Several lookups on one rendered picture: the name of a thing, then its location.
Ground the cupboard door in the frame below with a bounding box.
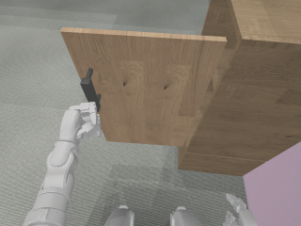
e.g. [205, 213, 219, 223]
[60, 27, 227, 147]

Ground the handle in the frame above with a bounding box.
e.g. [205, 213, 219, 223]
[80, 68, 102, 112]

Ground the robot left thigh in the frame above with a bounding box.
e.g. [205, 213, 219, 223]
[104, 208, 135, 226]

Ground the left robot forearm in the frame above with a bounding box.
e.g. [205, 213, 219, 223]
[23, 140, 79, 226]

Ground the robot left shin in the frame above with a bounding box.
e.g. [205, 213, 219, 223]
[119, 205, 128, 209]

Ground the left robot hand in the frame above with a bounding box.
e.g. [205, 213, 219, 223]
[58, 102, 102, 146]

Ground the right robot hand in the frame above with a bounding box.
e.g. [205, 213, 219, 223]
[223, 193, 259, 226]

